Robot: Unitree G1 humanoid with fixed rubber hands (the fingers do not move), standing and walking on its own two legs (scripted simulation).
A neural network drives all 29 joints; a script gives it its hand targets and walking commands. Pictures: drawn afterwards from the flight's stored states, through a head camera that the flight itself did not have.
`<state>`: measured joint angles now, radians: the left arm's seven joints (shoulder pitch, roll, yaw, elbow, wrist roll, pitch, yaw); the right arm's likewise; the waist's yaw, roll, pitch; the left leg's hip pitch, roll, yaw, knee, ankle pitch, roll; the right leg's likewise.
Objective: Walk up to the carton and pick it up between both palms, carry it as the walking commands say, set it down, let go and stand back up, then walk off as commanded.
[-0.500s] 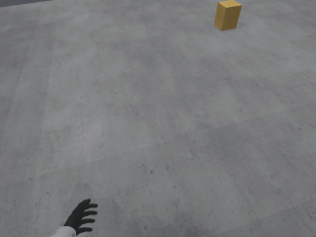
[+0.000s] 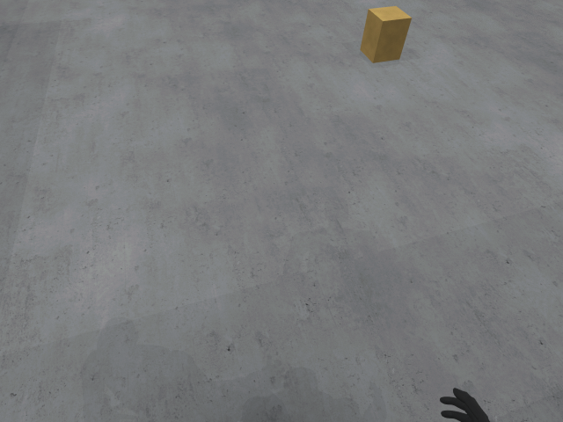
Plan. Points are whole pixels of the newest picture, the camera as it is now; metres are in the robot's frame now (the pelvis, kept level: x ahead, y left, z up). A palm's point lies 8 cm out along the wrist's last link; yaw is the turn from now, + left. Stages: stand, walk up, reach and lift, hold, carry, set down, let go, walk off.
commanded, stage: walk up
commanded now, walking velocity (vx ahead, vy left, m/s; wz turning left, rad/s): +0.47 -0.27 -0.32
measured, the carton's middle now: (384, 34) +2.70 -0.43 -0.61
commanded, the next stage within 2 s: none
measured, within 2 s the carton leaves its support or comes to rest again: neither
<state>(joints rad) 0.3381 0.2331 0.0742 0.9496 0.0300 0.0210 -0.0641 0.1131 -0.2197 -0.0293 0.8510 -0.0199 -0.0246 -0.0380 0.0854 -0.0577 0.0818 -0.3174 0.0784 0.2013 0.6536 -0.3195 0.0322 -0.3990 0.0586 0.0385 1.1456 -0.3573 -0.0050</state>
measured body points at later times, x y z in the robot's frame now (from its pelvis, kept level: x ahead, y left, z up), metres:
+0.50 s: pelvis +0.22 -0.11 +0.02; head +0.26 -0.12 +0.46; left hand +0.27 +0.14 -0.12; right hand +0.32 -0.37 -0.12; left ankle +0.24 +0.02 -0.64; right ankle +0.20 -0.21 -0.72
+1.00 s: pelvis +0.46 -0.12 +0.01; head +0.50 -0.13 +0.46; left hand +0.62 +0.11 -0.12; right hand +0.39 -0.38 -0.13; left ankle +0.44 +0.01 -0.72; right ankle +0.52 -0.27 -0.70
